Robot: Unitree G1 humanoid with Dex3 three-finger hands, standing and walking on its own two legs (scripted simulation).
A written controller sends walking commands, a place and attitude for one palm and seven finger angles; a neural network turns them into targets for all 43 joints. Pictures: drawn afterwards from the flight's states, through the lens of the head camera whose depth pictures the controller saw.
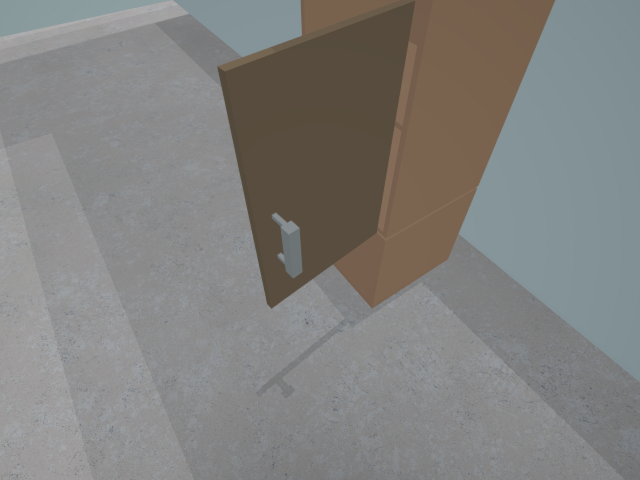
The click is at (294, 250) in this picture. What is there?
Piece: cupboard door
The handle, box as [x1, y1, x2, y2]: [272, 213, 301, 277]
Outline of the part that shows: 272,214 272,218 281,226 280,227 284,252 283,255 281,253 277,255 285,264 286,271 292,277 294,277 301,272 299,228 293,222 289,221 287,223 276,213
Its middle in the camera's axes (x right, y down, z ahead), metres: -0.07 +0.01 +0.76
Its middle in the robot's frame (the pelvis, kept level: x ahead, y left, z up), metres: +0.55 +0.10 -0.12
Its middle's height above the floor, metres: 0.66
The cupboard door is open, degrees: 96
